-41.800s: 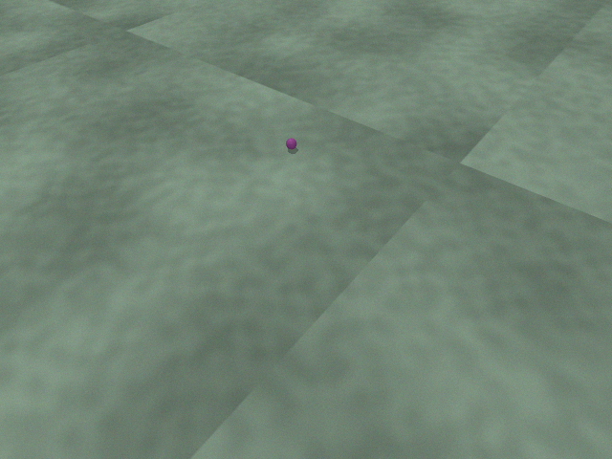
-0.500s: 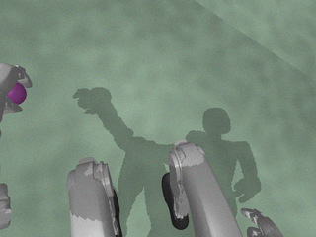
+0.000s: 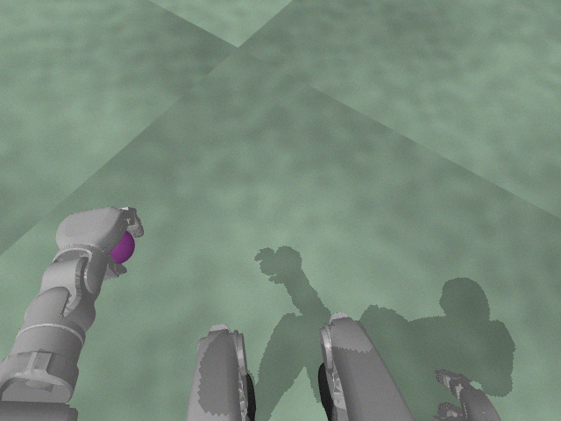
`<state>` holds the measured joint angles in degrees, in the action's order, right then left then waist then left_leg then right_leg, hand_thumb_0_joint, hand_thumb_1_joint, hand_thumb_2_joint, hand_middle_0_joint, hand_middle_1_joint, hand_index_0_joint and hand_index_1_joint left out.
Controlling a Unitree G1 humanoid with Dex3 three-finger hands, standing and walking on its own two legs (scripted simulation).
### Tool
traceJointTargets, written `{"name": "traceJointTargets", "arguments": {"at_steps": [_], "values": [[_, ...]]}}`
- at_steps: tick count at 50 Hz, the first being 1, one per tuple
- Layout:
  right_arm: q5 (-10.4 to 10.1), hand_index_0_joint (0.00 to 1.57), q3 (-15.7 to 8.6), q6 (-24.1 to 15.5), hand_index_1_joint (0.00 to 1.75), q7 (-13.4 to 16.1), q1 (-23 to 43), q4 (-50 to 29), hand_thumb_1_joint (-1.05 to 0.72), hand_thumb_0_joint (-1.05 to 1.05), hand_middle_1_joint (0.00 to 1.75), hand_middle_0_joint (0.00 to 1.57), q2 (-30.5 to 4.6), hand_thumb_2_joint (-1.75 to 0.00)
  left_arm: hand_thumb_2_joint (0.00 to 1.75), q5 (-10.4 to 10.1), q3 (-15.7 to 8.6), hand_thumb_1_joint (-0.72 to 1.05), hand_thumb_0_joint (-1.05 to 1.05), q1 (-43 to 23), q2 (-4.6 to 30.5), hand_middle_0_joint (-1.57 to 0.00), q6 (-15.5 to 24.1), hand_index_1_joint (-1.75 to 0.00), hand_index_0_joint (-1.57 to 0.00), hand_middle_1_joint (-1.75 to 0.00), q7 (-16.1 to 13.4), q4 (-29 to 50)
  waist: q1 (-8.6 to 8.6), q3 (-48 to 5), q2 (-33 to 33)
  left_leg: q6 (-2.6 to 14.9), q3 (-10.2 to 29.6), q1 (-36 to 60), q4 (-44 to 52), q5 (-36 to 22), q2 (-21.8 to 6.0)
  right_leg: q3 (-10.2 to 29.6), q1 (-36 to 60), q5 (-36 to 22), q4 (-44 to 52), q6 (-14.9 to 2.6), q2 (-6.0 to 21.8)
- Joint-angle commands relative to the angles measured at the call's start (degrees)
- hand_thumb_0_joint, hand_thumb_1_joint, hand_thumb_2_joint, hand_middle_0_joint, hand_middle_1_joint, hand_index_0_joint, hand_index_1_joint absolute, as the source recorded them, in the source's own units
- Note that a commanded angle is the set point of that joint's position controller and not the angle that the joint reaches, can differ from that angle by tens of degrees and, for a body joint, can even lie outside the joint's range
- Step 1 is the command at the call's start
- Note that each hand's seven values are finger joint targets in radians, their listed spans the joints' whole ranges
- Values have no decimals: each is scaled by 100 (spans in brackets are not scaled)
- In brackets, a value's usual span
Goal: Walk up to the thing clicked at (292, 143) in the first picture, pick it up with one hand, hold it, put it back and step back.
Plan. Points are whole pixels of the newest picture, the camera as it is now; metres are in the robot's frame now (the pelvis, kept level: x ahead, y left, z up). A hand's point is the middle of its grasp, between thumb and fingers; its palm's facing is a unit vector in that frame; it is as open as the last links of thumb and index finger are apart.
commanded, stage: lift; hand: left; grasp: from above
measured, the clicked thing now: (114, 245) +0.42 +0.27 -0.10
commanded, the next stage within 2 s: hold in 0.68 s
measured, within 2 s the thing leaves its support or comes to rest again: neither
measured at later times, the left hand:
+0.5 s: hand (81, 230) +0.38 +0.24 +0.06, palm faces -0.43 -0.08 -0.90, open 8.0 cm
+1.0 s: hand (53, 196) +0.39 +0.24 +0.12, palm faces -0.45 -0.06 -0.89, open 8.0 cm
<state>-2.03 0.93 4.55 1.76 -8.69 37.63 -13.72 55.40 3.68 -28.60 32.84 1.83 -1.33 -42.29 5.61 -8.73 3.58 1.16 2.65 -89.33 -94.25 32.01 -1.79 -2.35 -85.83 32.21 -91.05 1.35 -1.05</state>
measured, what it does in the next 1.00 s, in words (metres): rises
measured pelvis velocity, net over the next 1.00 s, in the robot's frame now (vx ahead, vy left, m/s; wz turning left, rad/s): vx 0.08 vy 0.00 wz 0.02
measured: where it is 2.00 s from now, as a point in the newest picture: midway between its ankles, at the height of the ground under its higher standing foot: outside the picture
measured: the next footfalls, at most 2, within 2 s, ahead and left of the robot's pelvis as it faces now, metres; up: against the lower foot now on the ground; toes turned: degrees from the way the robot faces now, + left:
none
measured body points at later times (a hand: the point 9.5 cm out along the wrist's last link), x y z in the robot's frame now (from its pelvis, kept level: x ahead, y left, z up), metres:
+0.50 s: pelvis +0.05 +0.00 +0.14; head +0.12 +0.00 +0.59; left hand +0.40 +0.24 +0.11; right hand +0.13 -0.27 +0.02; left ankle +0.09 +0.11 -0.53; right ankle +0.09 -0.13 -0.53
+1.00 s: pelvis +0.08 +0.00 +0.19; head +0.12 +0.00 +0.64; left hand +0.41 +0.24 +0.17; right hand +0.18 -0.26 +0.06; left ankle +0.09 +0.11 -0.53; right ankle +0.09 -0.13 -0.53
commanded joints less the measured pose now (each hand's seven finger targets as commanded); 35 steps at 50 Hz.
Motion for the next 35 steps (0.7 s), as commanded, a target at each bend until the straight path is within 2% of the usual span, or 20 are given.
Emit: {"name": "traceJointTargets", "arguments": {"at_steps": [1,2,3,5,8,9,12,14,16,19,21,23,27,28,29,32,33,35], "values": [[-17,20,-364,-332,30,217,-544,-319,-90,0,30,20,-955,-90,55,-62,-437,45,0,-1584,1300,-70,1,-79,-78,-88,-354,1104,92,-2642,485,43,217,3014,2310,152,83,26,2086,-316,1916,-229,-173],[-22,20,-360,-386,30,241,-587,-266,-90,0,30,20,-940,-90,54,-24,-405,44,0,-1554,1214,-68,11,-78,-77,-88,-393,976,125,-2411,453,32,220,3092,2414,96,68,48,2091,-347,2039,-230,-161],[-31,20,-374,-429,30,253,-587,-211,-90,0,30,20,-939,-90,51,4,-458,44,0,-1525,1283,-68,24,-78,-77,-88,-456,878,56,-2383,400,28,222,3227,2545,55,74,53,2260,-352,2168,-234,-165],[-33,20,-385,-520,30,262,-645,-179,-90,0,30,20,-902,-90,51,18,-302,44,0,-1378,1011,-67,25,-79,-77,-89,-568,703,78,-2280,327,13,180,3483,2768,-115,89,103,2564,-437,2494,-242,-165],[-52,20,-423,-622,30,263,-685,-131,-90,0,30,20,-887,-90,53,70,-117,45,0,-1359,793,-68,22,-81,-78,-91,-699,563,64,-2118,302,-9,109,3867,3141,-235,128,197,2988,-459,2984,-249,-166],[-53,20,-438,-650,30,260,-679,-90,-90,0,30,20,-888,-90,54,61,-170,45,0,-1212,825,-67,9,-81,-77,-92,-745,379,12,-1968,251,-11,84,3889,3249,-246,133,220,3114,-438,3131,-236,-159],[-53,20,-474,-710,30,262,-762,-27,-90,0,30,20,-890,-90,54,150,41,49,0,-1352,564,-69,-11,-82,-80,-93,-858,359,17,-2033,318,-37,-6,4414,3531,-702,145,238,3476,-845,3433,-249,-177],[-24,20,-487,-729,30,261,-818,17,-90,0,30,20,-890,-90,59,158,16,50,0,-1379,577,-70,-61,-85,-80,-96,-952,247,2,-1927,213,-29,-40,4585,3709,-945,154,236,3798,-1043,3663,-228,-189],[-38,20,-492,-742,30,263,-875,53,-90,0,30,20,-888,-90,58,168,89,53,0,-1476,535,-73,-88,-84,-83,-95,-1001,236,-12,-1893,223,-35,-102,4865,3881,-1183,170,261,4022,-1259,3863,-230,-176],[-23,20,-517,-743,30,246,-863,91,-90,0,30,20,-866,-90,57,191,79,52,0,-1259,477,-72,-161,-84,-82,-95,-1087,3,-115,-1744,157,-56,-91,5141,4167,-1416,161,257,4348,-1439,4113,-229,-172],[-12,20,-523,-738,30,238,-824,65,-90,0,30,20,-862,-90,57,187,87,53,0,-1381,460,-73,-203,-82,-83,-93,-1139,9,-127,-1670,187,-65,-98,5340,4369,-1451,151,256,4519,-1459,4294,-224,-164],[-24,20,-536,-725,30,229,-797,33,-90,0,30,20,-881,-90,56,169,73,53,0,-1248,463,-74,-243,-81,-84,-91,-1133,-47,-173,-1546,60,-57,-127,5455,4544,-1500,157,273,4713,-1502,4471,-220,-164],[-14,20,-582,-704,30,212,-809,38,-90,0,30,20,-868,-90,53,124,227,52,0,-1108,208,-73,-309,-79,-83,-90,-1030,-32,-165,-1618,-27,-56,-159,5827,4733,-2036,178,310,5137,-2035,4686,-206,-154],[-17,20,-579,-697,30,210,-788,25,-90,0,30,20,-864,-90,54,116,220,52,0,-1287,276,-73,-309,-79,-83,-90,-1022,223,-225,-1728,92,-68,-158,6019,4815,-2153,178,309,5274,-2129,4727,-209,-156],[-24,20,-596,-679,30,208,-803,14,-90,0,30,20,-883,-90,53,129,163,50,0,-1095,334,-71,-346,-80,-81,-91,-1015,111,-250,-1722,92,-70,-172,6122,4878,-2251,189,316,5372,-2207,4813,-209,-156],[-23,20,-585,-642,30,202,-773,10,-90,0,30,20,-862,-89,53,94,200,51,0,-1144,265,-73,-339,-78,-83,-89,-976,169,-214,-1480,8,-76,-151,6235,5104,-2283,169,276,5453,-2191,4987,-215,-167],[-36,20,-587,-636,30,199,-768,-1,-90,0,30,20,-863,-89,53,67,241,52,0,-965,149,-74,-357,-77,-84,-87,-958,79,-215,-1401,-68,-76,-165,6327,5184,-2301,159,272,5456,-2198,5044,-223,-165],[-43,20,-607,-622,30,196,-728,-30,-90,0,30,20,-870,-89,53,75,276,53,0,-1145,185,-74,-336,-77,-84,-88,-921,337,-242,-1458,43,-88,-185,6507,5308,-2309,173,283,5588,-2191,5167,-221,-161]]}}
